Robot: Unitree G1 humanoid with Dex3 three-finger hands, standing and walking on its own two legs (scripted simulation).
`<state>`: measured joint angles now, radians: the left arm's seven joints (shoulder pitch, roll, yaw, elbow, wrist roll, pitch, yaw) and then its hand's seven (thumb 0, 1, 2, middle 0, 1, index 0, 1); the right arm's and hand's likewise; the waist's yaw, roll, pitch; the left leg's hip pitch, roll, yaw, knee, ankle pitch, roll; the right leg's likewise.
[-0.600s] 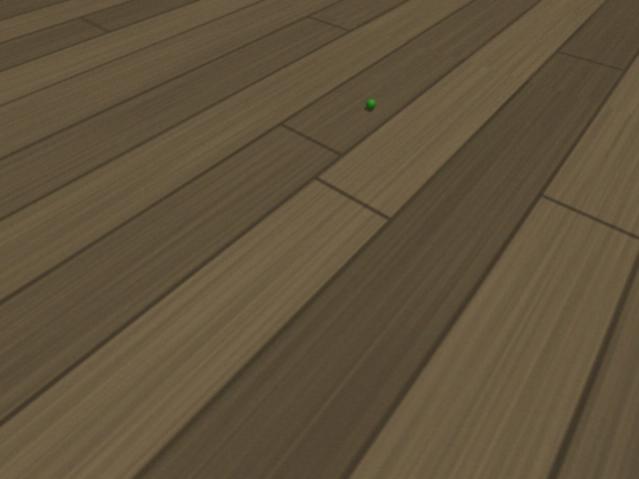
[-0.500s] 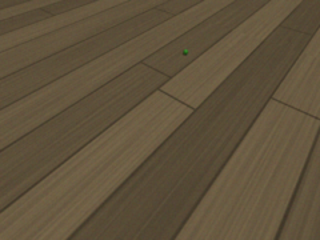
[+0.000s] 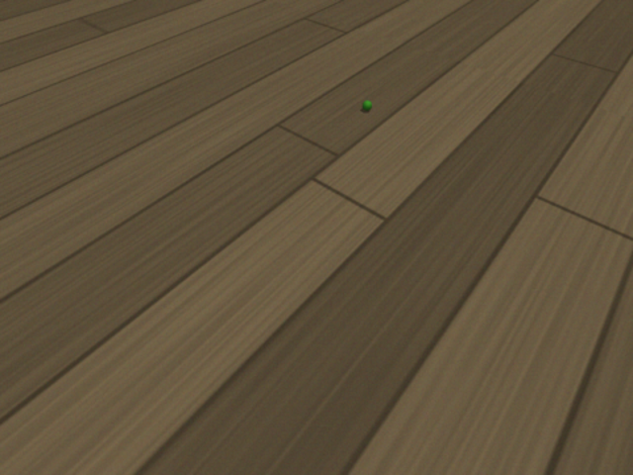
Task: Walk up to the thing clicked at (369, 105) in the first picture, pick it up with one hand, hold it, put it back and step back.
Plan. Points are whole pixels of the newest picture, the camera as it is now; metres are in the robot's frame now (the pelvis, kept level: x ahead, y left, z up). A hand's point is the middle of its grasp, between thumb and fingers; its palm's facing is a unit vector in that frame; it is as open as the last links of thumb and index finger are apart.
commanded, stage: stand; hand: left
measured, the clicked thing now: (367, 105) +2.12 -0.30 -0.75
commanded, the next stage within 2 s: walk up in 0.52 s
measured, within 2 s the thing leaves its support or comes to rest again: neither
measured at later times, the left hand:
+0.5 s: hand out of the picture +0.07 +0.25 -0.16, palm faces -0.03 -0.94 -0.33, open 7.3 cm
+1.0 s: hand (208, 411) +0.23 +0.18 -0.13, palm faces +0.02 -0.92 -0.39, open 7.3 cm
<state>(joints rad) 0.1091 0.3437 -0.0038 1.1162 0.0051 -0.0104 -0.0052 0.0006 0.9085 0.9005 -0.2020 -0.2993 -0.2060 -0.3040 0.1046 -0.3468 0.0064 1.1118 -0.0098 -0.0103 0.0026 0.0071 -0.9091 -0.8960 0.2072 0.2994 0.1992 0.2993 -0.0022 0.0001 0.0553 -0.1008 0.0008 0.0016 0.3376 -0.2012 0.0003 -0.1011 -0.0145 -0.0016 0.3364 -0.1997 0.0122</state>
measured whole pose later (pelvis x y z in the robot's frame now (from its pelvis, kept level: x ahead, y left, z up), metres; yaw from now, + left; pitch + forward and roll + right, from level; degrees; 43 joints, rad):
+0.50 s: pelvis +0.00 +0.00 +0.00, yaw +0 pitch -2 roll +0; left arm 0.12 0.35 0.00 1.12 0.01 -0.01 -0.01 0.00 0.91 0.90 -0.20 -0.30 -0.21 -0.30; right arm 0.11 -0.35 0.00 1.11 -0.01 -0.01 0.00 0.01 -0.91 -0.90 0.21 0.30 0.20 0.30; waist 0.00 0.00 0.06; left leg -0.10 0.00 0.00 0.33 -0.20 0.00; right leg -0.10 -0.02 0.00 0.33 -0.19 0.01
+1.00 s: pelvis +0.13 -0.11 -0.02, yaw +0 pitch -3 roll -1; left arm 0.18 0.42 0.09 0.96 0.03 -0.06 -0.10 0.00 0.91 0.90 -0.20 -0.30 -0.20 -0.30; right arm 0.25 -0.49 -0.09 1.05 -0.02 -0.05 0.04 0.01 -0.91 -0.90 0.20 0.30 0.20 0.30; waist 0.02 0.06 0.01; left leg -0.37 0.05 -0.05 1.12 -0.41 0.04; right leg -0.29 -0.05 -0.10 0.61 -0.28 -0.01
